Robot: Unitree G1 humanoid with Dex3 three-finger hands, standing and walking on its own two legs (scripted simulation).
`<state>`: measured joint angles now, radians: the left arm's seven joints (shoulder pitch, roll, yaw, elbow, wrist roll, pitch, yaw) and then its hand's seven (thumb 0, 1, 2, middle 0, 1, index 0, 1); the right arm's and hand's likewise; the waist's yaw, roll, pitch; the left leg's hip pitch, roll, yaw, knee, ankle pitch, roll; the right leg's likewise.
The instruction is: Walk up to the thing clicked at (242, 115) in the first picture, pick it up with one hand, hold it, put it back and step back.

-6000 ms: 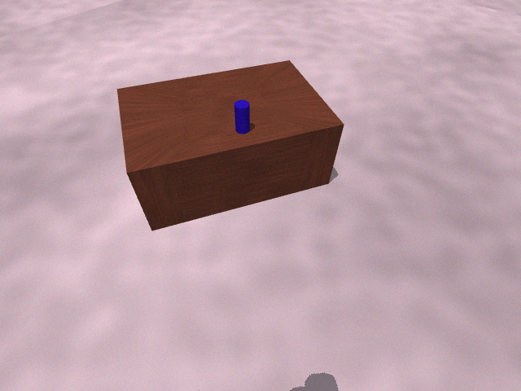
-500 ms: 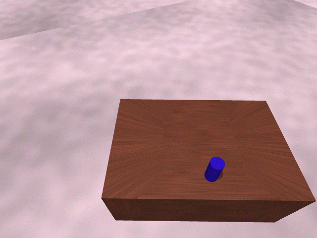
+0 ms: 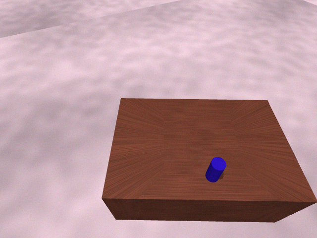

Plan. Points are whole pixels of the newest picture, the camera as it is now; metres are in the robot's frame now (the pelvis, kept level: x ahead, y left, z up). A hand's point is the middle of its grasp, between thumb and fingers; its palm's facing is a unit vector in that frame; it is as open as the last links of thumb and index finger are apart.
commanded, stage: stand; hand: right
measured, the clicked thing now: (215, 170) +0.43 -0.25 -0.33
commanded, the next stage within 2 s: go down in 0.48 s
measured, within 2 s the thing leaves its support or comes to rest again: neither
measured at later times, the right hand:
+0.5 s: hand out of the picture +0.08 -0.25 -0.16, palm faces -0.01 +0.94 -0.33, open 7.3 cm
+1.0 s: hand (260, 237) +0.15 -0.27 -0.15, palm faces +0.05 +0.94 -0.32, open 15.0 cm
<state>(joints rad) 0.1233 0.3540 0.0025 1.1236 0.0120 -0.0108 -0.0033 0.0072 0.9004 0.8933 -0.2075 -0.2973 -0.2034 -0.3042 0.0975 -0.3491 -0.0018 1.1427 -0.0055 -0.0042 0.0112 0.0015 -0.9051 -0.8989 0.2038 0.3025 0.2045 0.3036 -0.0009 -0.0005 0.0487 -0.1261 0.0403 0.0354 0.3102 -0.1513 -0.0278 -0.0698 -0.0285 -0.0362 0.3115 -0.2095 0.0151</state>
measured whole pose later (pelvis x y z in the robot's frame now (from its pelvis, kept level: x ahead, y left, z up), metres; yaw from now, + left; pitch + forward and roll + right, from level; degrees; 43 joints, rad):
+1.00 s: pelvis -0.01 -0.01 -0.02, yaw +0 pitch +5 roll +1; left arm 0.27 0.25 0.01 0.71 -0.03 -0.05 0.04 0.01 0.91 0.88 -0.21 -0.30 -0.21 -0.30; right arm 0.04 -0.36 -0.19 0.86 -0.06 0.18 0.08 0.00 0.05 -0.19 0.07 0.06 0.07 0.06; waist 0.03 -0.01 0.00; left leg -0.37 0.03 0.04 0.51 -0.23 -0.03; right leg -0.35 -0.04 -0.02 0.58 -0.32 0.01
